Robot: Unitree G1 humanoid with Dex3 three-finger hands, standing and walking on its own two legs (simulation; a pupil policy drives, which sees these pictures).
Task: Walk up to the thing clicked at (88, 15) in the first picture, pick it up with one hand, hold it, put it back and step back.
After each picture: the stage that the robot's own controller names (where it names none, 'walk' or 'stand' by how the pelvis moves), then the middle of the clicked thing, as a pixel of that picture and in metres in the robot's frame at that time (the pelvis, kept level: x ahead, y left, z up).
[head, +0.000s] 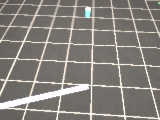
stand; (87, 12) +1.94 -0.14 -0.72
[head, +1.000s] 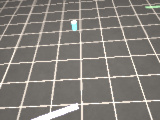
walk; (74, 25) +1.81 +0.17 -0.71
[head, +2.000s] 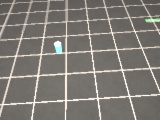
walk; (58, 47) +1.21 +0.29 -0.72
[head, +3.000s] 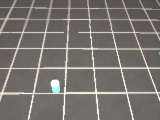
walk; (55, 86) +0.74 +0.22 -0.70
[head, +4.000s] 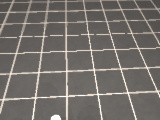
walk; out of the picture +0.47 +0.18 -0.71
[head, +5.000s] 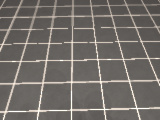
stand; out of the picture +0.34 +0.17 -0.72
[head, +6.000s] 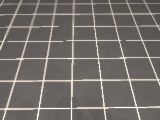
stand; out of the picture +0.35 +0.17 -0.72
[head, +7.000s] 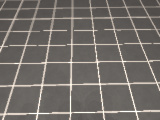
stand; out of the picture +0.33 +0.18 -0.73
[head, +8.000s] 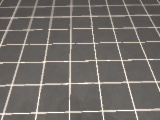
stand; out of the picture +0.32 +0.18 -0.73
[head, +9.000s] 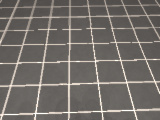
go down; out of the picture +0.32 +0.18 -0.73
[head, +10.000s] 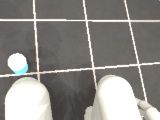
go down; (18, 64) +0.41 +0.22 -0.31
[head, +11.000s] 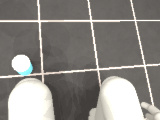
close in; (23, 66) +0.40 +0.23 -0.30
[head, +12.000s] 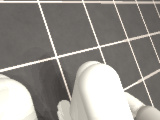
close in; out of the picture +0.38 +0.27 -0.22
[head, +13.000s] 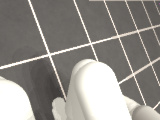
close; out of the picture +0.38 +0.27 -0.22
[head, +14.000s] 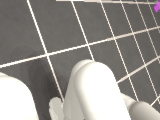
lift; out of the picture +0.36 +0.26 -0.22
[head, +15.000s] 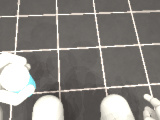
lift; (20, 82) +0.32 +0.20 -0.01
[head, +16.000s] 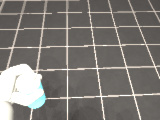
hold; (32, 91) +0.32 +0.17 +0.01
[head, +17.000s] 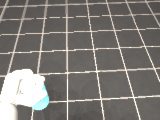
hold; (36, 93) +0.32 +0.16 +0.00
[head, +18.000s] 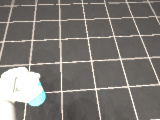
crouch; (32, 89) +0.34 +0.17 -0.04
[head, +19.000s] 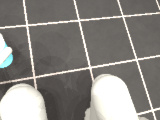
lower; out of the picture +0.44 +0.23 -0.10
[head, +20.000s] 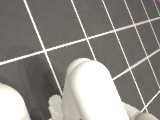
lower; out of the picture +0.40 +0.29 -0.22
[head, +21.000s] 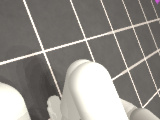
lower; out of the picture +0.40 +0.29 -0.23
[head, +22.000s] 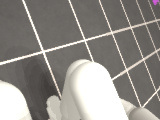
lower; out of the picture +0.40 +0.29 -0.23
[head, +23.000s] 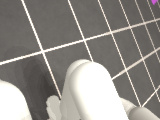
lower; out of the picture +0.39 +0.29 -0.22
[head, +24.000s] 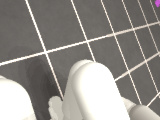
open; out of the picture +0.38 +0.27 -0.23
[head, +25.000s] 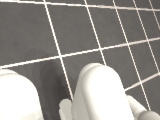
stand; out of the picture +0.38 +0.25 -0.23
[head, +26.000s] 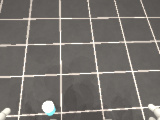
stand; (49, 108) +0.37 +0.18 -0.56
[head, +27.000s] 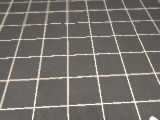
stand; out of the picture +0.35 +0.17 -0.66
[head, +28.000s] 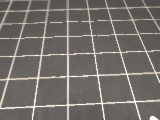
stand; out of the picture +0.34 +0.17 -0.67
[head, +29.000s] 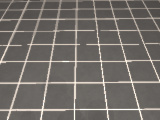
stand; out of the picture +0.36 +0.15 -0.72
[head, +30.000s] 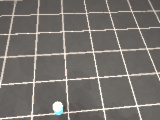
walk; (58, 108) +0.43 +0.14 -0.70
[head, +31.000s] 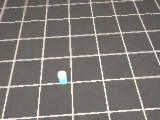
walk; (62, 77) +0.72 +0.18 -0.70
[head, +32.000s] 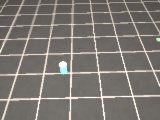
stand; (63, 68) +1.00 +0.19 -0.70
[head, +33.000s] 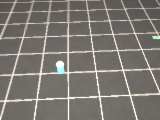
stand; (60, 67) +0.97 +0.19 -0.72
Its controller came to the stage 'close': yes
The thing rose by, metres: 0.71
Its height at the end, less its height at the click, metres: +0.00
